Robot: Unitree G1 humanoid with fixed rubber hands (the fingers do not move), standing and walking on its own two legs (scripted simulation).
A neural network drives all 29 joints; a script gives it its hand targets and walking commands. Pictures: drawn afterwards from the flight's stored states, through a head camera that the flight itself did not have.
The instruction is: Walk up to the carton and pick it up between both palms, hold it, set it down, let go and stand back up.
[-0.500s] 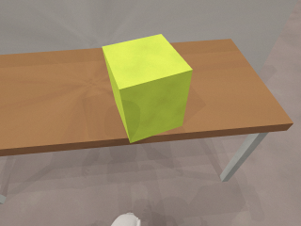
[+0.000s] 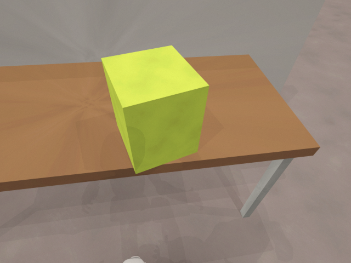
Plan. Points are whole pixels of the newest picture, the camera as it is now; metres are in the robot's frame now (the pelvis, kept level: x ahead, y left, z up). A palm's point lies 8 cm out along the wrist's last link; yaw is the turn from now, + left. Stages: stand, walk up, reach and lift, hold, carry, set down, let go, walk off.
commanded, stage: walk up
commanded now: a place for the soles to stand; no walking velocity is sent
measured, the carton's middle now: (153, 109) +0.52 +0.07 +0.06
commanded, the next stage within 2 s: none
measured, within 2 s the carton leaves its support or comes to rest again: neither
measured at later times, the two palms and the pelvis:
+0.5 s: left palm out of the picture +0.09 +0.32 -0.08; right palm out of the picture +0.11 -0.31 -0.08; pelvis +0.02 +0.00 +0.01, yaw +3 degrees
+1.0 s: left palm out of the picture +0.08 +0.33 -0.07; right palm out of the picture +0.13 -0.30 -0.09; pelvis +0.03 +0.01 +0.01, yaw +4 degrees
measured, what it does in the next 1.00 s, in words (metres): steps on the spot: left foot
